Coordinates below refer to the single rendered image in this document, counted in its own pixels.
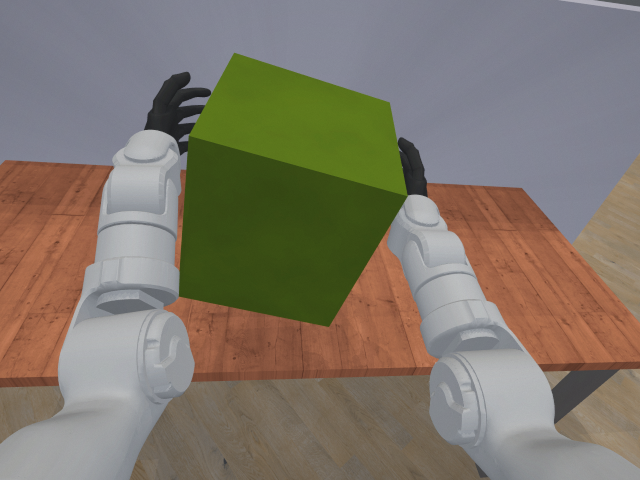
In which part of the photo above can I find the right robot upper arm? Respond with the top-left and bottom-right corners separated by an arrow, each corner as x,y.
429,348 -> 640,480

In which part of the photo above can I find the right robot forearm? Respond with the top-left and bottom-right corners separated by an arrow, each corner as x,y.
387,195 -> 555,417

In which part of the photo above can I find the robot right hand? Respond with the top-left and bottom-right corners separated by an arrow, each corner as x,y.
398,137 -> 428,197

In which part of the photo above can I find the carton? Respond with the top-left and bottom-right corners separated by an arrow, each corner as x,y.
179,53 -> 408,327

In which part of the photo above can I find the left robot upper arm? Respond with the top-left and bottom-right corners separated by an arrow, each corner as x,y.
0,309 -> 195,480

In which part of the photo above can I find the left robot forearm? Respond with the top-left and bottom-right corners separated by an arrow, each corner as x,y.
58,130 -> 181,398

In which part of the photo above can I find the table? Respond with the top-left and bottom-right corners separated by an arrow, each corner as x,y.
0,160 -> 640,478

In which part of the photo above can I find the robot left hand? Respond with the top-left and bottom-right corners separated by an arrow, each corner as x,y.
144,72 -> 211,156

